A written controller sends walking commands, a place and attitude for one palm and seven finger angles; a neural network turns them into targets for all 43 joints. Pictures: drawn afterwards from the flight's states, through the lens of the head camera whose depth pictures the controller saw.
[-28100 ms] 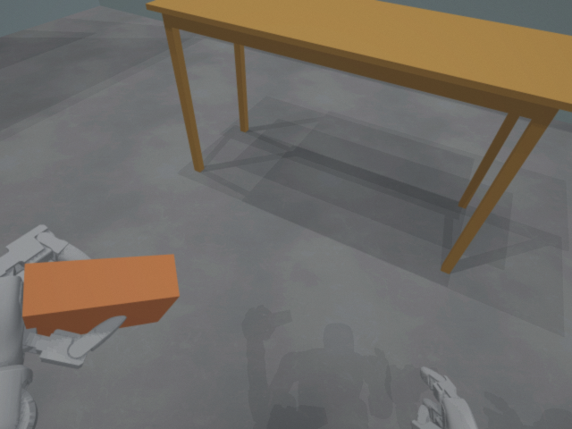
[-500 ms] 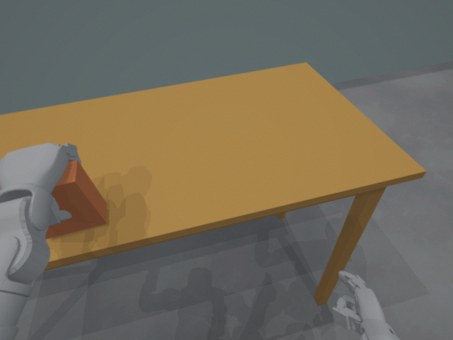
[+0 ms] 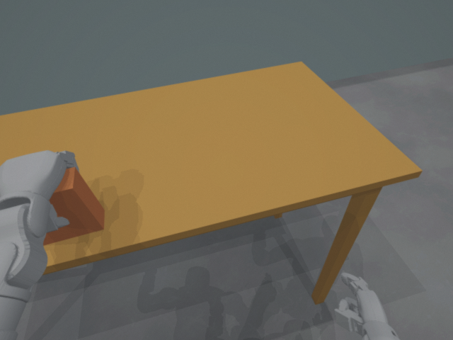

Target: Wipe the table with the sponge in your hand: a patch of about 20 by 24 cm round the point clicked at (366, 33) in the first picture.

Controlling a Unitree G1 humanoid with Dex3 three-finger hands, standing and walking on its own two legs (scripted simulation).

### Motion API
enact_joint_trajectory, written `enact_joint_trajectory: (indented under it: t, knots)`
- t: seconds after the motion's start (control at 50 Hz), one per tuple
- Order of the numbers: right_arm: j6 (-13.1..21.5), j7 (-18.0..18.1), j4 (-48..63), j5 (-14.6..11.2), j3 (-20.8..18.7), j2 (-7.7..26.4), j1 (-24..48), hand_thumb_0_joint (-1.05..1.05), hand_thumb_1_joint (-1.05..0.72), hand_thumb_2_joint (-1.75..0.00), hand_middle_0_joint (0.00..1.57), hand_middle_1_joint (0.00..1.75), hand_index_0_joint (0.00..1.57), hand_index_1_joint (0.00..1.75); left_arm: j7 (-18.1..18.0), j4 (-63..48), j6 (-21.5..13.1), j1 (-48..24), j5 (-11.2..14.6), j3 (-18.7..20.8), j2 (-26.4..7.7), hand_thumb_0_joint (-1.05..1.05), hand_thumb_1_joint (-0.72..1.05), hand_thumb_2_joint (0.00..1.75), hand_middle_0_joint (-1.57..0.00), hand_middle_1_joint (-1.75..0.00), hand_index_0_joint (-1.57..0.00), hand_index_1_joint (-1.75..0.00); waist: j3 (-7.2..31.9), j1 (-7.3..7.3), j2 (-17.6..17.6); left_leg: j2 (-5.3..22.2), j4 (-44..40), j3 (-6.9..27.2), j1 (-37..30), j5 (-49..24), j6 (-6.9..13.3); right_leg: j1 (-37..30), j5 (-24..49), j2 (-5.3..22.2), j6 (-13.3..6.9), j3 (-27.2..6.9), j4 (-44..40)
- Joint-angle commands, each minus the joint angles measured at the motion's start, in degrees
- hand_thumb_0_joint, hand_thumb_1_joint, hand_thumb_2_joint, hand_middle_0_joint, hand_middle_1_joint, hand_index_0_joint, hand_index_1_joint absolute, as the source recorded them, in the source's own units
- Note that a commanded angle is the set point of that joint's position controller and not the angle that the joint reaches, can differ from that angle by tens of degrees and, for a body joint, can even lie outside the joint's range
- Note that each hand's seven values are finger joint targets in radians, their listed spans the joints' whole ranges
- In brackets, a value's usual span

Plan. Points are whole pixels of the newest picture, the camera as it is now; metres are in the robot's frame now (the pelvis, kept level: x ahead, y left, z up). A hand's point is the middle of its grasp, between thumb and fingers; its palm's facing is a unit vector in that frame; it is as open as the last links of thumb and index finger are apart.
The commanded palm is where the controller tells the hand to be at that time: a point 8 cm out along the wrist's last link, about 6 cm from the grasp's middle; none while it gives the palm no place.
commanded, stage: wipe forward along the first lane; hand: left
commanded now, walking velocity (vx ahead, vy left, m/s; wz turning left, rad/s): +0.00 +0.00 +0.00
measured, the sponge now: (64, 215) +0.26 +0.35 +0.09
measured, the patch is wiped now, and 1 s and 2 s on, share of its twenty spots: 0.05 0.20 0.40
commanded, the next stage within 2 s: slide across to the middle lane in 1.58 s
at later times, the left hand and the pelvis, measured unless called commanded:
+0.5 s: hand (54, 181) +0.29 +0.36 +0.14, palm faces -0.05 +0.02 -1.00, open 9.2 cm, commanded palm +0.28 +0.36 +0.18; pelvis +0.00 -0.01 +0.00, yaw +1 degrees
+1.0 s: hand (60, 162) +0.34 +0.39 +0.14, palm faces -0.14 +0.05 -0.99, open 9.2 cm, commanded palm +0.34 +0.38 +0.17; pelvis -0.01 -0.01 -0.01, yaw +1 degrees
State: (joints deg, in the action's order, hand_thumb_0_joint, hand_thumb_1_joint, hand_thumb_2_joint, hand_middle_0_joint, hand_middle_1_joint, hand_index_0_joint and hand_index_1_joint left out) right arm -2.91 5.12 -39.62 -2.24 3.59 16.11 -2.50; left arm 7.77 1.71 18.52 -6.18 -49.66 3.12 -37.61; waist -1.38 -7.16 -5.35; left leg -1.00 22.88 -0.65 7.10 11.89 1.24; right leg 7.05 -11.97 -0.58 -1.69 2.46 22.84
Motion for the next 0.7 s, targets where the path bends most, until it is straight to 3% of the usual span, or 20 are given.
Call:
enact_joint_trajectory:
  t: [0.0,0.02,0.08,0.1,0.12,0.2,0.24,0.26,0.28,0.32,0.38,0.4,0.42,0.48,0.5,0.52,0.54,0.6,0.64,0.68]
  knots:
    - [3.2,0.5,9.6,0.2,-2.4,7.2,10.1,0.00,-0.90,-0.90,0.20,0.30,0.20,0.30,-2.4,-7.1,-0.3,-15.4,-2.4,9.2,-17.7,0.00,0.10,1.30,-1.20,-1.60,-1.20,-1.60,11.8,-0.09,3.2,-1.3,-2.1,0.9,0.7,-11.3,0.5,-4.9,6.7,-0.3,-1.8,-3.1,-2.8]
    - [2.7,0.8,8.3,0.0,-2.6,7.3,9.5,0.00,-0.90,-0.90,0.20,0.30,0.20,0.30,-2.4,-2.4,0.0,-13.7,-2.1,8.0,-16.0,0.00,0.10,1.30,-1.20,-1.60,-1.20,-1.60,7.7,0.98,3.9,-1.1,-2.6,0.7,1.3,-10.0,0.6,-2.9,5.6,-0.6,-1.6,-3.1,-3.8]
    - [2.9,0.9,9.1,-0.1,-2.8,7.9,10.0,0.00,-0.90,-0.90,0.20,0.30,0.20,0.30,-2.5,-4.8,-1.1,-17.6,-3.0,9.9,-19.5,0.00,0.10,1.30,-1.20,-1.60,-1.20,-1.60,10.6,0.47,1.4,-1.3,-2.3,1.1,0.0,-9.6,0.5,-3.3,5.4,-0.8,-2.1,-4.7,-3.9]
    - [3.2,0.9,8.8,0.1,-2.7,7.6,9.2,0.00,-0.90,-0.90,0.20,0.30,0.20,0.30,-2.4,-3.1,-1.2,-19.1,-3.8,8.2,-18.1,0.00,0.10,1.30,-1.20,-1.60,-1.20,-1.60,11.2,0.55,2.0,-1.5,-1.9,0.6,0.9,-10.8,0.5,-3.7,6.1,-0.3,-1.9,-3.1,-3.1]
    - [2.8,1.0,7.8,0.0,-3.0,7.5,8.2,0.00,-0.90,-0.90,0.20,0.30,0.20,0.30,-2.5,1.0,-1.4,-16.7,-3.2,7.9,-16.7,0.00,0.10,1.30,-1.20,-1.60,-1.20,-1.60,9.0,1.09,3.4,-1.3,-2.4,0.7,1.6,-10.0,0.5,-3.1,5.8,-0.5,-1.7,-2.9,-3.6]
    - [3.0,1.2,8.1,-0.1,-3.1,8.0,7.8,0.00,-0.90,-0.90,0.20,0.30,0.20,0.30,-2.0,1.7,-3.0,-21.1,-4.0,7.7,-18.1,0.00,0.10,1.30,-1.20,-1.60,-1.20,-1.60,11.0,1.15,3.6,-1.6,-1.6,0.5,1.6,-9.5,0.7,-3.0,5.4,-0.2,-1.6,-3.1,-3.3]
    - [2.5,1.4,7.2,-0.1,-3.7,8.4,6.8,0.00,-0.90,-0.90,0.20,0.30,0.20,0.30,-1.9,5.3,-3.8,-19.1,-3.7,7.5,-17.3,0.00,0.10,1.30,-1.20,-1.60,-1.20,-1.60,8.8,1.41,4.4,-1.5,-2.0,0.5,2.2,-8.4,0.7,-2.2,5.3,-0.4,-1.4,-2.7,-3.9]
    - [2.5,1.4,7.5,-0.1,-3.8,8.3,6.8,0.00,-0.90,-0.90,0.20,0.30,0.20,0.30,-1.9,4.9,-4.4,-20.6,-3.8,7.3,-17.4,0.00,0.10,1.30,-1.20,-1.60,-1.20,-1.60,9.7,1.38,4.3,-1.7,-1.8,0.4,2.0,-8.7,0.8,-2.4,5.9,-0.4,-1.3,-2.7,-3.7]
    - [2.9,1.3,8.2,-0.3,-3.5,8.3,7.2,0.00,-0.90,-0.90,0.20,0.30,0.20,0.30,-1.8,4.7,-4.9,-21.6,-3.9,8.7,-19.2,0.00,0.10,1.30,-1.20,-1.60,-1.20,-1.60,10.2,1.34,3.8,-1.5,-1.5,0.7,1.5,-8.2,0.8,-2.2,5.2,-0.6,-1.6,-4.0,-3.9]
    - [2.6,1.7,6.4,-0.3,-3.6,8.1,5.1,0.00,-0.90,-0.90,0.20,0.30,0.20,0.30,-1.8,11.8,-5.2,-23.6,-4.4,5.6,-16.2,0.00,0.10,1.30,-1.20,-1.60,-1.20,-1.60,7.2,2.86,5.1,-1.5,-1.9,0.1,3.7,-6.4,0.8,-0.2,3.1,-0.5,-1.2,-2.4,-4.3]
    - [2.8,1.7,7.2,-0.4,-4.0,8.7,5.1,0.00,-0.90,-0.90,0.20,0.30,0.20,0.30,-1.8,11.1,-7.3,-26.4,-5.1,8.2,-20.2,0.00,0.10,1.30,-1.20,-1.60,-1.20,-1.60,10.0,1.93,3.6,-1.7,-1.3,0.4,2.8,-5.9,1.0,-1.1,3.5,-0.5,-1.5,-4.2,-4.3]
    - [2.8,1.8,6.6,-0.3,-4.0,8.5,3.6,0.00,-0.90,-0.90,0.20,0.30,0.20,0.30,-1.8,13.6,-7.5,-27.7,-5.8,6.9,-19.3,0.00,0.10,1.30,-1.20,-1.60,-1.20,-1.60,10.9,2.43,5.2,-2.0,-1.0,0.1,3.9,-6.4,0.9,-1.4,3.6,-0.2,-1.2,-2.9,-3.5]
    - [2.4,1.9,6.0,-0.4,-4.1,8.3,3.0,0.00,-0.90,-0.90,0.20,0.30,0.20,0.30,-1.7,17.5,-7.8,-26.7,-5.2,5.1,-16.5,0.00,0.10,1.30,-1.20,-1.60,-1.20,-1.60,8.0,3.13,6.6,-1.8,-1.3,-0.1,4.8,-5.4,1.0,-0.1,3.2,-0.4,-1.0,-2.7,-4.1]
    - [2.4,1.8,6.9,-0.5,-4.3,8.7,3.0,0.00,-0.90,-0.90,0.20,0.30,0.20,0.30,-1.6,16.3,-10.0,-29.6,-5.4,6.9,-19.7,0.00,0.10,1.30,-1.20,-1.60,-1.20,-1.60,10.1,2.67,4.1,-1.8,-1.2,0.2,4.5,-4.0,1.0,-0.5,2.5,-0.4,-1.3,-3.8,-4.0]
    - [2.4,1.9,6.3,-0.5,-4.5,8.6,1.5,0.00,-0.90,-0.90,0.20,0.30,0.20,0.30,-1.9,18.4,-10.3,-31.8,-6.0,6.2,-19.3,0.00,0.10,1.30,-1.20,-1.60,-1.20,-1.60,10.5,3.30,5.8,-2.1,-0.9,0.1,5.5,-4.1,1.1,-0.3,2.1,-0.3,-1.0,-3.1,-3.7]
    - [2.2,2.0,5.6,-0.5,-4.8,8.7,0.5,0.00,-0.90,-0.90,0.20,0.30,0.20,0.30,-2.0,22.8,-10.7,-30.1,-5.8,5.7,-18.0,0.00,0.10,1.30,-1.20,-1.60,-1.20,-1.60,8.2,3.59,7.0,-1.8,-0.9,-0.1,6.4,-3.3,1.2,0.8,1.8,-0.4,-0.9,-3.0,-4.1]
    - [1.9,2.0,5.5,-0.6,-5.0,9.0,0.3,0.00,-0.90,-0.90,0.20,0.30,0.20,0.30,-1.9,23.0,-11.3,-30.2,-5.7,5.9,-18.5,0.00,0.10,1.30,-1.20,-1.60,-1.20,-1.60,7.5,3.48,6.3,-1.9,-1.0,-0.1,6.6,-2.2,1.1,1.3,1.0,-0.4,-0.9,-3.0,-4.3]
    - [2.0,2.0,5.6,-0.6,-5.2,8.9,-1.3,0.00,-0.90,-0.90,0.20,0.30,0.20,0.30,-2.4,24.5,-13.2,-33.8,-6.4,6.6,-20.2,0.00,0.10,1.30,-1.20,-1.60,-1.20,-1.60,10.6,3.59,6.1,-2.2,-0.2,-0.1,7.1,-3.0,1.3,0.0,2.2,-0.3,-0.9,-3.6,-3.4]
    - [1.5,1.9,4.9,-0.9,-5.4,9.1,-2.2,0.00,-0.90,-0.90,0.20,0.30,0.20,0.30,-2.6,28.4,-14.1,-34.9,-6.2,4.7,-18.1,0.00,0.10,1.30,-1.20,-1.60,-1.20,-1.60,7.7,4.49,7.3,-2.1,-0.6,-0.2,8.7,-0.7,1.3,2.2,0.5,-0.4,-0.8,-3.2,-4.0]
    - [1.8,1.9,5.1,-0.8,-5.7,9.3,-2.9,0.00,-0.90,-0.90,0.20,0.30,0.20,0.30,-3.0,28.3,-15.6,-36.8,-6.7,6.3,-20.4,0.00,0.10,1.30,-1.20,-1.60,-1.20,-1.60,10.1,4.23,5.8,-2.1,-0.3,0.0,7.8,-1.1,1.4,1.8,1.0,-0.5,-1.1,-4.0,-3.8]
